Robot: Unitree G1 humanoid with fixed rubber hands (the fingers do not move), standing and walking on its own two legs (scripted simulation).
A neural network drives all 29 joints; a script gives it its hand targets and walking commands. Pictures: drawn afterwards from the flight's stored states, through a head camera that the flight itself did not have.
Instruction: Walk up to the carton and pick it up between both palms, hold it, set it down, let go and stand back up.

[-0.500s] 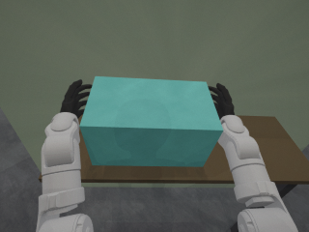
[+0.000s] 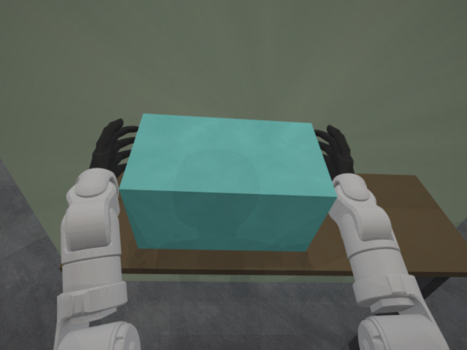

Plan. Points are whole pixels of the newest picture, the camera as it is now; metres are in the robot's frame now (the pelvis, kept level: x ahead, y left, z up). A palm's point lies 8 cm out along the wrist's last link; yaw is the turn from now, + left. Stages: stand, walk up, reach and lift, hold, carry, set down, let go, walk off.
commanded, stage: hold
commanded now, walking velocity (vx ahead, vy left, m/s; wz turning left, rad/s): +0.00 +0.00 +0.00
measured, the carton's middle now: (226, 184) +0.36 +0.01 +0.15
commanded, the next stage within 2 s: none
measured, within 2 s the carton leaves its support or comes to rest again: neither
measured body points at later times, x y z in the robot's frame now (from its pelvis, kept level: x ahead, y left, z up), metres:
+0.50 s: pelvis +0.00 +0.00 +0.00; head -0.03 +0.02 +0.45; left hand +0.37 +0.20 +0.18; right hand +0.38 -0.18 +0.17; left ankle +0.01 +0.12 -0.75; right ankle +0.01 -0.12 -0.75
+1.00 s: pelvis +0.00 +0.00 +0.00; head -0.03 +0.02 +0.45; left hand +0.37 +0.20 +0.18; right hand +0.38 -0.18 +0.17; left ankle +0.01 +0.12 -0.75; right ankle +0.01 -0.12 -0.75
